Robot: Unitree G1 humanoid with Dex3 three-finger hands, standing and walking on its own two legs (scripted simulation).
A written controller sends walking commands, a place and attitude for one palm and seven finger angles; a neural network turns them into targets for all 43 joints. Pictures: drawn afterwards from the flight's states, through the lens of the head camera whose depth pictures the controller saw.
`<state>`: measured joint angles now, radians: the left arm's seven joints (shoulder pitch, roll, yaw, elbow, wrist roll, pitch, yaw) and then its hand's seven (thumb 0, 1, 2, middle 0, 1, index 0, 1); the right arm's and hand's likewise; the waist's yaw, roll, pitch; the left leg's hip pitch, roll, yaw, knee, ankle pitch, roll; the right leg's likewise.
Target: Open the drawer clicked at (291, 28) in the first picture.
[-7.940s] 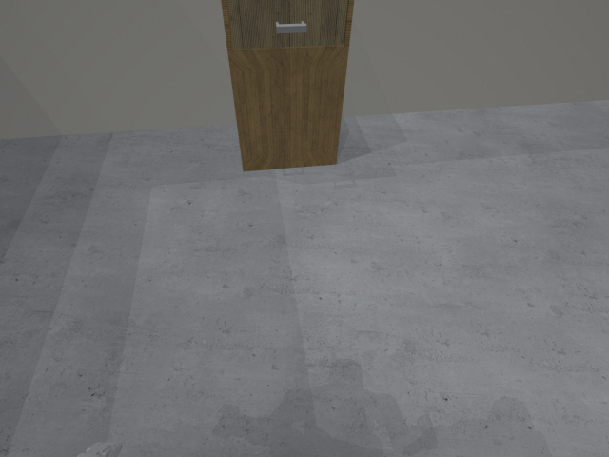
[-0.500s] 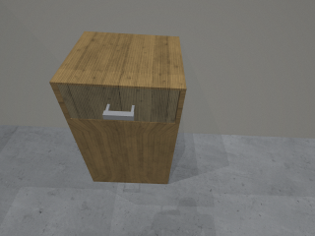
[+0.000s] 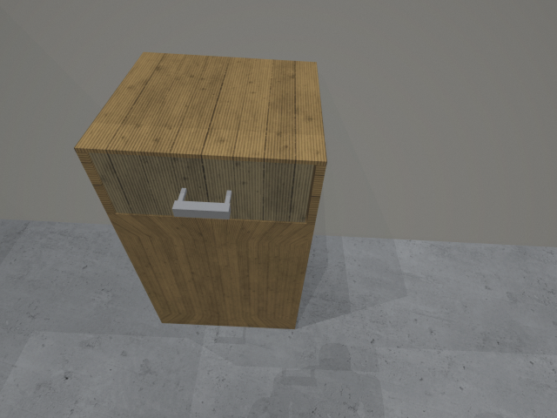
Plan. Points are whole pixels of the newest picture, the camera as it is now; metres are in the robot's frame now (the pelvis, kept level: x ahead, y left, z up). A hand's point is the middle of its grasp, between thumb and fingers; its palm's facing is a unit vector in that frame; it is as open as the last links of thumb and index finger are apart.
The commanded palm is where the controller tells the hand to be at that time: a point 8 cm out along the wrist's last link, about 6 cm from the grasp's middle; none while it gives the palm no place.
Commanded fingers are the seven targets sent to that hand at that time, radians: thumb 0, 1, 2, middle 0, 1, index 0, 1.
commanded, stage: come to a stop and stand still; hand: left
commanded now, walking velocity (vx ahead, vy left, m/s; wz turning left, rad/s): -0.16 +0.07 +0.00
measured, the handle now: (204, 201) +0.53 +0.20 -0.05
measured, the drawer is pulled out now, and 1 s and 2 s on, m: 0.00 0.00 0.00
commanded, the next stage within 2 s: look again from close up in 1.86 s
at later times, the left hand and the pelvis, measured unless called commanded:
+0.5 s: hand out of the picture +0.01 +0.21 -0.16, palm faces -0.01 -0.96 -0.28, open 7.3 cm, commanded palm none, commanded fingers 0.00 0.90 0.90 -0.20 -0.30 -0.20 -0.30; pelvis -0.03 +0.01 +0.00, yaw -2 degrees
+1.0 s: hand out of the picture -0.03 +0.16 -0.17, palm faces -0.03 -0.99 -0.16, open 7.4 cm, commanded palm none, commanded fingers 0.00 0.90 0.90 -0.20 -0.30 -0.20 -0.30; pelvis -0.02 +0.00 +0.01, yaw -2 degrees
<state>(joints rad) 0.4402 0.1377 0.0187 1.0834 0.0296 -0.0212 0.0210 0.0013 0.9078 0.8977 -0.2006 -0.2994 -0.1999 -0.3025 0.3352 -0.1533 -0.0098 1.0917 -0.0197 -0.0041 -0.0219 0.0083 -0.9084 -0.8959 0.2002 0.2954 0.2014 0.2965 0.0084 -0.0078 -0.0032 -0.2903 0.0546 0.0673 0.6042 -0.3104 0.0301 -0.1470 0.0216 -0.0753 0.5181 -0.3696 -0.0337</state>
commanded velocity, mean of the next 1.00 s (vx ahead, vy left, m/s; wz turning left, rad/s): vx -0.03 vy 0.00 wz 0.00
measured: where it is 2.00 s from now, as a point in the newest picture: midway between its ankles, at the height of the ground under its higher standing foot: outside the picture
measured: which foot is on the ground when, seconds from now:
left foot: down 0.00-1.00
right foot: down 0.00-1.00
